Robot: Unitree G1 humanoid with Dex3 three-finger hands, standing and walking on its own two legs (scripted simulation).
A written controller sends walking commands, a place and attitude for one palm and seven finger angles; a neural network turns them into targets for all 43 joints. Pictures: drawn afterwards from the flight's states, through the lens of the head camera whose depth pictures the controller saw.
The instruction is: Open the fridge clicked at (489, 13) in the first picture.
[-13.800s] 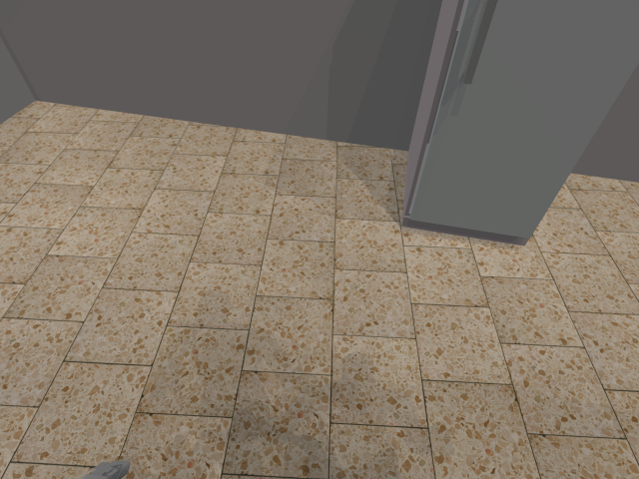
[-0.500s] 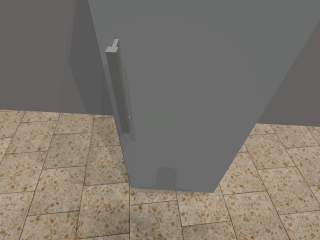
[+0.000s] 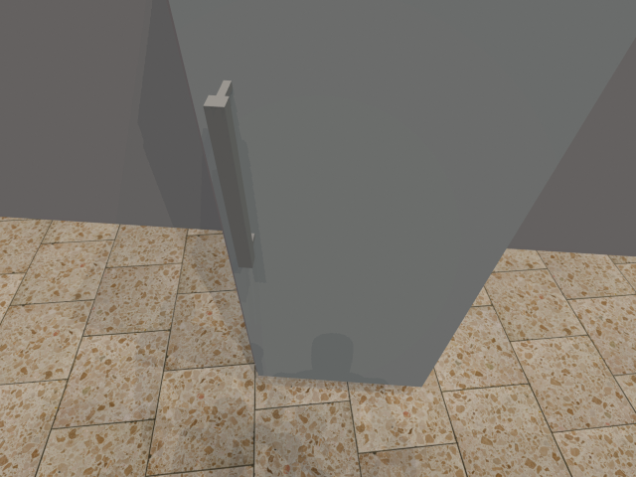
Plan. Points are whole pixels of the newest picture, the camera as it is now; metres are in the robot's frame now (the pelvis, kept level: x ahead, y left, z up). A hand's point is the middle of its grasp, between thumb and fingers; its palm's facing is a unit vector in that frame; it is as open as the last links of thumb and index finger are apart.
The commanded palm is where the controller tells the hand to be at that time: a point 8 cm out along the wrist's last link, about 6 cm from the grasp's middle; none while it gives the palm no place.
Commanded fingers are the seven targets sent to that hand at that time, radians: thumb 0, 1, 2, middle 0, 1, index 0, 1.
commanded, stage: raise the hand to about handle height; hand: left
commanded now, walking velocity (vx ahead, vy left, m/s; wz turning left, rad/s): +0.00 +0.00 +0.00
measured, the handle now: (237, 187) +0.47 +0.15 +0.10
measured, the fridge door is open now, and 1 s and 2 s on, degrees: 0 0 0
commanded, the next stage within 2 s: none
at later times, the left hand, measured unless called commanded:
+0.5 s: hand out of the picture +0.13 +0.21 -0.04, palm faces +0.11 -0.99 +0.00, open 8.9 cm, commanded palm +0.13 +0.27 -0.01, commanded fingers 0.00 0.32 0.65 -0.24 -0.68 -0.24 -0.68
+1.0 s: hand (97, 401) +0.18 +0.26 +0.04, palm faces +0.07 -1.00 -0.07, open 11.9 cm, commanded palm +0.15 +0.30 +0.06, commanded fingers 0.00 -0.27 0.40 -0.28 -1.05 -0.28 -1.05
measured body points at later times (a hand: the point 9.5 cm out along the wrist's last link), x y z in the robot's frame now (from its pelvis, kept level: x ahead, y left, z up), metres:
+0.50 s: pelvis -0.03 -0.02 -0.06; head +0.00 +0.00 +0.39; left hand +0.12 +0.26 -0.04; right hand +0.19 -0.27 -0.10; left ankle +0.02 +0.11 -0.74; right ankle -0.04 -0.12 -0.74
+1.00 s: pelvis -0.04 +0.02 -0.04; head -0.01 +0.02 +0.41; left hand +0.17 +0.31 +0.05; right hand +0.12 -0.22 -0.12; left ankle +0.02 +0.11 -0.74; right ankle -0.04 -0.12 -0.74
